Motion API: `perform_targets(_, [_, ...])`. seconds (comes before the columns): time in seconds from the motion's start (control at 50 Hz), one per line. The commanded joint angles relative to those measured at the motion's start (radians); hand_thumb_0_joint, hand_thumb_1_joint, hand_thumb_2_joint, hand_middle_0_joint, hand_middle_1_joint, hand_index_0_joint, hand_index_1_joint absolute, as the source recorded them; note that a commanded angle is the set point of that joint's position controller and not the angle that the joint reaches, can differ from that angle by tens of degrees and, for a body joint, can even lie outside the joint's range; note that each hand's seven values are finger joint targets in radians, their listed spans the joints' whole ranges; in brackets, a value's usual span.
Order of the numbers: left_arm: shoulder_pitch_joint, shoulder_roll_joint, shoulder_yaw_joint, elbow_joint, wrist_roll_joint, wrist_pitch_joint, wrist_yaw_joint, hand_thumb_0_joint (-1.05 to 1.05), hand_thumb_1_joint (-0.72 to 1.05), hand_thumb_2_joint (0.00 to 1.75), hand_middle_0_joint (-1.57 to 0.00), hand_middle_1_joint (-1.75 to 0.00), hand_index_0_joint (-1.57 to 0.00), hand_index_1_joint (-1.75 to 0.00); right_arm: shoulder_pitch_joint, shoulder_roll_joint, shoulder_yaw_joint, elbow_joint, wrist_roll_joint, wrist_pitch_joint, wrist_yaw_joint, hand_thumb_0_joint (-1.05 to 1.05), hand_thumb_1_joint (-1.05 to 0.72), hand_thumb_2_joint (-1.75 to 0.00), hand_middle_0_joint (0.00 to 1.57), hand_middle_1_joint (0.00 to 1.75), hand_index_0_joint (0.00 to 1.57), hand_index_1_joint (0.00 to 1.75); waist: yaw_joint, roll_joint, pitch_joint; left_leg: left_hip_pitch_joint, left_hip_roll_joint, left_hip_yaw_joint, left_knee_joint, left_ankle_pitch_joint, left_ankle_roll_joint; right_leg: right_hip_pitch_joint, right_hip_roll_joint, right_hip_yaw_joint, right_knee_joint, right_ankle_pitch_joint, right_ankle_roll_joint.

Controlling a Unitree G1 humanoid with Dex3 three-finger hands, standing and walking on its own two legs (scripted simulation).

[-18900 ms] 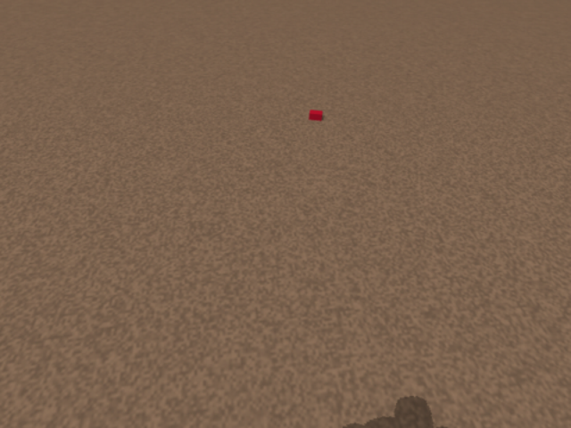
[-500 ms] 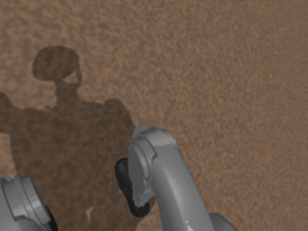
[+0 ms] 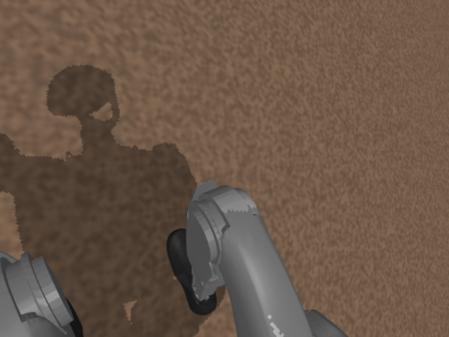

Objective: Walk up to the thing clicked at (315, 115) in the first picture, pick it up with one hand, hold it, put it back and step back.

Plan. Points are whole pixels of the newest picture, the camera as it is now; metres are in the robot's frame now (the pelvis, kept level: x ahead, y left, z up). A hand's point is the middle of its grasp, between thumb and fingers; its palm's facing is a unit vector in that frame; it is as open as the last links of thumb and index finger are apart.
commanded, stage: close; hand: left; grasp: from above
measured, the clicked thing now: out of the picture +0.46 +0.37 -0.29
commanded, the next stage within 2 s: settle in 0.56 s
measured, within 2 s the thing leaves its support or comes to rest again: leaves its support in 1.00 s
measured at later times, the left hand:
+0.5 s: hand out of the picture +0.44 +0.36 -0.26, palm faces -0.41 -0.23 -0.88, open 8.1 cm
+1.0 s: hand out of the picture +0.44 +0.36 -0.25, palm faces -0.40 -0.22 -0.89, open 8.0 cm
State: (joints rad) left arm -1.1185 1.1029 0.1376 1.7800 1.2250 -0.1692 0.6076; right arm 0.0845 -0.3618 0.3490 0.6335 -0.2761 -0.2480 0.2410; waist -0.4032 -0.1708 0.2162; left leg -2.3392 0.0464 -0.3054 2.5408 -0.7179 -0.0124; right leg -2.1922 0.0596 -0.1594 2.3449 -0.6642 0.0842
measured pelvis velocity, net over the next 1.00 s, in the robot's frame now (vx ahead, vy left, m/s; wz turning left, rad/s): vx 0.00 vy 0.00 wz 0.00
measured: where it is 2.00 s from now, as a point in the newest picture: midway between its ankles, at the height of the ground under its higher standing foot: (140, 318)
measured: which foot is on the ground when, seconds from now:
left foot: down 0.00-1.00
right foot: down 0.00-1.00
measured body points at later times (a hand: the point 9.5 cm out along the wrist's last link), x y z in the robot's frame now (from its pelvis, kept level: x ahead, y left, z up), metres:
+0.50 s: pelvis +0.00 +0.00 +0.00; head +0.29 +0.14 +0.32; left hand +0.46 +0.37 -0.21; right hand +0.06 -0.25 -0.05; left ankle +0.06 +0.13 -0.28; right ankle +0.12 -0.13 -0.28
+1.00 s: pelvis +0.00 +0.00 +0.00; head +0.28 +0.14 +0.32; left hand +0.46 +0.37 -0.20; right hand +0.06 -0.25 -0.05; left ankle +0.06 +0.13 -0.28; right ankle +0.12 -0.13 -0.28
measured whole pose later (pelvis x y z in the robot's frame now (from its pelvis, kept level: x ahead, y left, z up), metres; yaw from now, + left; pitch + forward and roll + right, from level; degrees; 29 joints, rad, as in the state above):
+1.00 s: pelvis +0.00 +0.00 +0.00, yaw +0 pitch +29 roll -16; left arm -1.08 1.06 0.16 1.66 1.22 -0.15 0.54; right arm 0.11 -0.35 0.32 0.63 -0.26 -0.21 0.23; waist -0.38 -0.15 0.18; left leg -2.35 0.04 -0.30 2.53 -0.72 -0.02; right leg -2.20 0.05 -0.16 2.34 -0.67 0.08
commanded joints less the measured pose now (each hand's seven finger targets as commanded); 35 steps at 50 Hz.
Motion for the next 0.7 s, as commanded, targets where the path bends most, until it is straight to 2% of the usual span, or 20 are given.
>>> perform_targets(0.0, [-0.218,0.227,-0.007,-0.087,-0.008,0.005,0.04,0.0,0.28,0.33,-0.67,-0.49,-0.71,-0.45,0.183,-0.351,-0.1,0.027,0.007,0.003,-0.006,0.0,-0.88,-0.9,0.2,0.3,0.2,0.3,-0.057,0.594,-0.601,0.498,0.032,0.119,-0.268,0.22,0.002,0.311,0.033,-0.135,-0.175,0.256,-0.09])
perform_targets(0.06, [-0.221,0.234,-0.005,-0.093,-0.014,0.01,0.03,0.0,0.33,0.31,-0.7,-0.48,-0.74,-0.44,0.19,-0.343,-0.09,0.015,0.01,0.001,-0.005,0.0,-0.88,-0.9,0.2,0.3,0.2,0.3,-0.062,0.558,-0.612,0.489,0.03,0.121,-0.255,0.221,0.009,0.332,0.033,-0.131,-0.184,0.263,-0.085])
perform_targets(0.1, [-0.206,0.231,-0.01,-0.102,-0.028,0.01,0.022,0.0,0.35,0.3,-0.73,-0.45,-0.76,-0.42,0.184,-0.354,-0.105,0.018,0.013,-0.001,-0.01,0.0,-0.89,-0.9,0.2,0.3,0.2,0.3,-0.054,0.577,-0.616,0.506,0.031,0.123,-0.264,0.223,0.006,0.338,0.034,-0.127,-0.186,0.261,-0.088])
perform_targets(0.14, [-0.21,0.241,0.001,-0.121,-0.029,0.011,0.017,0.0,0.36,0.27,-0.73,-0.45,-0.77,-0.41,0.195,-0.337,-0.09,0.02,0.017,-0.002,-0.005,0.0,-0.89,-0.9,0.2,0.3,0.2,0.3,-0.048,0.577,-0.638,0.512,0.033,0.116,-0.26,0.248,0.005,0.342,0.032,-0.13,-0.177,0.278,-0.086])
perform_targets(0.16, [-0.202,0.231,-0.007,-0.124,-0.028,0.013,0.014,0.0,0.38,0.26,-0.74,-0.45,-0.79,-0.4,0.201,-0.346,-0.102,0.019,0.012,-0.001,-0.005,0.0,-0.89,-0.9,0.2,0.3,0.2,0.3,-0.053,0.586,-0.647,0.529,0.033,0.121,-0.26,0.264,0.005,0.356,0.035,-0.129,-0.183,0.291,-0.088])
perform_targets(0.2, [-0.204,0.244,0.009,-0.132,-0.035,0.009,0.015,0.0,0.4,0.25,-0.77,-0.41,-0.8,-0.37,0.201,-0.342,-0.1,0.02,0.017,0.002,-0.005,0.0,-0.89,-0.9,0.2,0.3,0.2,0.3,-0.043,0.595,-0.658,0.526,0.034,0.112,-0.27,0.256,0.002,0.343,0.033,-0.133,-0.177,0.279,-0.09])
perform_targets(0.24, [-0.186,0.222,-0.006,-0.106,-0.033,0.015,0.006,0.0,0.42,0.24,-0.79,-0.39,-0.82,-0.35,0.196,-0.341,-0.103,0.019,0.017,0.003,-0.002,0.0,-0.89,-0.9,0.2,0.3,0.2,0.3,-0.048,0.592,-0.621,0.51,0.033,0.118,-0.264,0.253,0.003,0.337,0.034,-0.132,-0.176,0.278,-0.09])
perform_targets(0.28, [-0.174,0.235,0.004,-0.121,-0.038,0.012,0.006,0.0,0.46,0.23,-0.81,-0.38,-0.85,-0.34,0.191,-0.343,-0.1,0.011,0.018,0.011,-0.005,0.0,-0.88,-0.9,0.2,0.3,0.2,0.3,-0.037,0.567,-0.656,0.503,0.033,0.121,-0.261,0.26,0.007,0.362,0.039,-0.13,-0.187,0.287,-0.088])
perform_targets(0.32, [-0.225,0.254,0.01,-0.184,-0.038,0.004,0.004,0.0,0.51,0.23,-0.85,-0.38,-0.89,-0.34,0.201,-0.352,-0.113,0.018,0.022,0.011,-0.006,0.0,-0.89,-0.9,0.2,0.3,0.2,0.3,-0.031,0.61,-0.657,0.518,0.03,0.124,-0.265,0.265,0.004,0.342,0.033,-0.126,-0.178,0.285,-0.092])
perform_targets(0.34, [-0.143,0.257,0.028,-0.098,-0.03,0.015,0.007,0.0,0.5,0.24,-0.85,-0.38,-0.88,-0.34,0.199,-0.345,-0.106,0.018,0.014,0.018,-0.007,0.0,-0.89,-0.9,0.2,0.3,0.2,0.3,-0.022,0.589,-0.669,0.52,0.032,0.124,-0.271,0.275,0.004,0.375,0.038,-0.128,-0.187,0.293,-0.093])
perform_targets(0.36, [-0.174,0.24,0.014,-0.143,-0.031,0.012,0.001,0.0,0.53,0.22,-0.86,-0.36,-0.9,-0.32,0.2,-0.34,-0.107,0.016,0.019,0.018,-0.003,0.0,-0.89,-0.9,0.2,0.3,0.2,0.3,-0.028,0.59,-0.663,0.507,0.03,0.123,-0.258,0.282,0.006,0.348,0.036,-0.129,-0.173,0.294,-0.091])
perform_targets(0.38, [-0.148,0.23,0.017,-0.099,-0.033,0.012,0.004,0.0,0.53,0.23,-0.88,-0.35,-0.91,-0.32,0.206,-0.344,-0.109,0.02,0.013,0.022,-0.006,0.0,-0.88,-0.9,0.2,0.3,0.2,0.3,-0.035,0.572,-0.652,0.508,0.032,0.124,-0.268,0.275,0.006,0.369,0.04,-0.13,-0.185,0.294,-0.092])
perform_targets(0.4, [-0.18,0.228,0.012,-0.124,-0.028,0.009,0.0,0.0,0.56,0.23,-0.89,-0.38,-0.93,-0.33,0.207,-0.336,-0.104,0.013,0.017,0.023,-0.003,0.0,-0.88,-0.9,0.2,0.3,0.2,0.3,-0.042,0.564,-0.641,0.493,0.03,0.12,-0.26,0.271,0.009,0.348,0.038,-0.131,-0.178,0.291,-0.089])
perform_targets(0.48, [-0.217,0.232,0.005,-0.158,-0.027,0.0,0.001,0.0,0.63,0.24,-0.94,-0.36,-0.98,-0.32,0.197,-0.344,-0.113,0.02,0.019,0.025,-0.009,0.0,-0.89,-0.9,0.2,0.3,0.2,0.3,-0.038,0.611,-0.655,0.521,0.033,0.112,-0.274,0.262,0.0,0.326,0.034,-0.133,-0.17,0.279,-0.095])
perform_targets(0.52, [-0.159,0.212,-0.005,-0.081,-0.022,0.002,-0.001,0.0,0.67,0.25,-0.98,-0.35,-1.01,-0.32,0.193,-0.332,-0.101,0.014,0.016,0.03,-0.009,0.0,-0.88,-0.9,0.2,0.3,0.2,0.3,-0.047,0.544,-0.613,0.474,0.032,0.117,-0.268,0.232,0.008,0.333,0.04,-0.132,-0.183,0.261,-0.091])
perform_targets(0.54, [-0.188,0.207,-0.01,-0.106,-0.018,-0.004,-0.001,0.0,0.71,0.23,-1.01,-0.35,-1.05,-0.31,0.204,-0.338,-0.108,0.008,0.017,0.031,-0.009,0.0,-0.88,-0.9,0.2,0.3,0.2,0.3,-0.058,0.541,-0.604,0.461,0.026,0.126,-0.258,0.224,0.014,0.335,0.039,-0.128,-0.19,0.262,-0.088])
perform_targets(0.58, [-0.212,0.234,0.002,-0.141,-0.022,-0.008,0.002,0.0,0.75,0.25,-1.04,-0.36,-1.08,-0.32,0.194,-0.346,-0.114,0.017,0.018,0.029,-0.014,0.0,-0.88,-0.9,0.2,0.3,0.2,0.3,-0.034,0.583,-0.63,0.501,0.029,0.119,-0.273,0.226,0.004,0.315,0.034,-0.129,-0.178,0.25,-0.094])
perform_targets(0.6, [-0.198,0.218,-0.011,-0.112,-0.014,-0.006,0.0,0.0,0.75,0.24,-1.04,-0.35,-1.08,-0.31,0.19,-0.342,-0.113,0.014,0.015,0.026,-0.012,0.0,-0.89,-0.9,0.2,0.3,0.2,0.3,-0.041,0.592,-0.613,0.505,0.028,0.119,-0.274,0.222,0.004,0.309,0.033,-0.129,-0.177,0.246,-0.096])
perform_targets(0.64, [-0.176,0.213,-0.011,-0.082,-0.012,-0.003,0.001,0.0,0.76,0.26,-1.06,-0.34,-1.09,-0.31,0.195,-0.333,-0.1,0.006,0.016,0.03,-0.013,0.0,-0.88,-0.9,0.2,0.3,0.2,0.3,-0.052,0.531,-0.599,0.473,0.029,0.118,-0.269,0.211,0.01,0.329,0.037,-0.131,-0.188,0.244,-0.089])
perform_targets(0.68, [-0.171,0.215,-0.009,-0.084,-0.016,-0.008,0.007,0.0,0.76,0.31,-1.1,-0.38,-1.14,-0.35,0.188,-0.337,-0.101,0.006,0.007,0.036,-0.017,0.0,-0.9,-0.9,0.2,0.3,0.2,0.3,-0.049,0.536,-0.628,0.483,0.029,0.122,-0.27,0.217,0.011,0.349,0.04,-0.13,-0.193,0.255,-0.088])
